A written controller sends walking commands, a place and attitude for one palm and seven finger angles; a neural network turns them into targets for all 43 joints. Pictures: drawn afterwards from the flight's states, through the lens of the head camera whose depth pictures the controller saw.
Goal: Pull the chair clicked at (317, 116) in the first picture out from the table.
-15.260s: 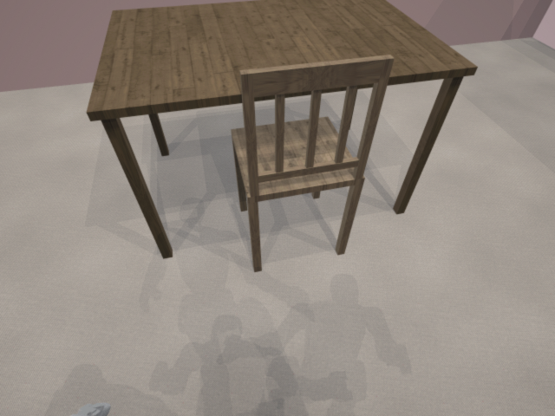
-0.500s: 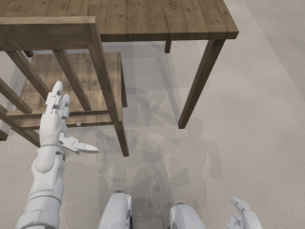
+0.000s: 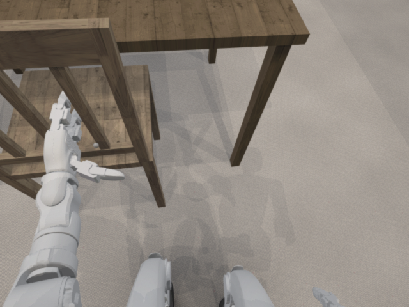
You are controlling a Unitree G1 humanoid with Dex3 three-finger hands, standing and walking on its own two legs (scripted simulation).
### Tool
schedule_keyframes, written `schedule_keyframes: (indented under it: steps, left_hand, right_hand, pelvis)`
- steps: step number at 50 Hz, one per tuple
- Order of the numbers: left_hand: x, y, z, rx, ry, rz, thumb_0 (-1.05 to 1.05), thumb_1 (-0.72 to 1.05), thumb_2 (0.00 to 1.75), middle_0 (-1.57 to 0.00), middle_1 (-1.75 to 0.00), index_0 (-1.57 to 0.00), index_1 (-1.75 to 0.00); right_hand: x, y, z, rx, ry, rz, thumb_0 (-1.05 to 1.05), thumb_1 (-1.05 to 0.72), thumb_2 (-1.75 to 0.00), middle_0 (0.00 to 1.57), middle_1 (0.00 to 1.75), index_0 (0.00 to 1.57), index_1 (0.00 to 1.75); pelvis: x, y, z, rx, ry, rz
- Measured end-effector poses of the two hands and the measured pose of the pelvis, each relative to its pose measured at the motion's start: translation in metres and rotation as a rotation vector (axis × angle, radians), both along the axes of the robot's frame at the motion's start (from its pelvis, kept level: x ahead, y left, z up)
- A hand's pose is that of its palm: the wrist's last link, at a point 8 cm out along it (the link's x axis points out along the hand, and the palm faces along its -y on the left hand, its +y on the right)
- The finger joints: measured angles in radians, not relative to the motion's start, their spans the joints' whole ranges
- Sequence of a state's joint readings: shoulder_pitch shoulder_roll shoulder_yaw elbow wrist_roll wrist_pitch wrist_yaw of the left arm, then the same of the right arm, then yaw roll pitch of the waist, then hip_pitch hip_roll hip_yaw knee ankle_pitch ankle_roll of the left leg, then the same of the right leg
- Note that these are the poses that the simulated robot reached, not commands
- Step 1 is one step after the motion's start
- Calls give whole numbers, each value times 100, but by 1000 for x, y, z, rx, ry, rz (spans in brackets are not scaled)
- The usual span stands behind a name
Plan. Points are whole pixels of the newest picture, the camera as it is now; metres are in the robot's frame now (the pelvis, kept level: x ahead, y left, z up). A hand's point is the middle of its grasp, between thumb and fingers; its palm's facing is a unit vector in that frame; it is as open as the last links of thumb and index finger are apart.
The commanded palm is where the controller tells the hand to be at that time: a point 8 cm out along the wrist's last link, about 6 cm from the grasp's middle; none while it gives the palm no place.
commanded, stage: push the fingers through the gap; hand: left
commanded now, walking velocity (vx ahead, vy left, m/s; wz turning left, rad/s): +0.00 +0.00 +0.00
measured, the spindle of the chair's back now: (34, 118) +0.47 +0.34 +0.03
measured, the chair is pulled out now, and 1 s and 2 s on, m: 0.00 0.00 0.00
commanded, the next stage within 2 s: hook a spindle and tug to test in 0.90 s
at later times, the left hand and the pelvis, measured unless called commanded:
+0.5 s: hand (98, 123) +0.46 +0.22 +0.02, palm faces +0.15 -0.99 -0.03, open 17.0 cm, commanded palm +0.44 +0.26 +0.03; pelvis +0.00 +0.00 -0.01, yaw -1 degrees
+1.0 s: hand (96, 122) +0.47 +0.22 +0.02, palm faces +0.15 -0.99 -0.03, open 17.0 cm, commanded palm +0.44 +0.26 +0.03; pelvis +0.00 +0.00 -0.01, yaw -1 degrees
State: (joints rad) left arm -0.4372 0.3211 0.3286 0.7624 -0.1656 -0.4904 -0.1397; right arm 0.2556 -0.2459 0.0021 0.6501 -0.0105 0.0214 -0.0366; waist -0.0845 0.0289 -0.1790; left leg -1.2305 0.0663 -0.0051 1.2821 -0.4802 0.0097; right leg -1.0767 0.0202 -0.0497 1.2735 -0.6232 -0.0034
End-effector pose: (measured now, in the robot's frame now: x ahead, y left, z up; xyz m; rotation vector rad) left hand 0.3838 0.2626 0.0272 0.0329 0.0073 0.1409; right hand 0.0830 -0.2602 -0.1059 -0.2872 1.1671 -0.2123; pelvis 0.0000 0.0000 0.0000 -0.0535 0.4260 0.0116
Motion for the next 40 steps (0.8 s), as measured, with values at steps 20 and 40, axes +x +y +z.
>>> schedule_keyframes:
  steps: [20,40]
  left_hand:
    - [44,6,0,-1,-1,3,-1,-50,30,-7,-8,-6,-8]
    - [58,7,-4,-6,9,0,-1,-50,30,-7,-8,-6,-8]
  right_hand:
    - [-22,3,-7,1,101,-28,0,-91,-89,20,30,21,30]
    - [-41,3,-6,1,166,-61,0,-91,-89,20,30,21,30]
  pelvis:
    - [1,3,-5,-7,33,-8]
    - [3,5,-6,-11,48,-15]
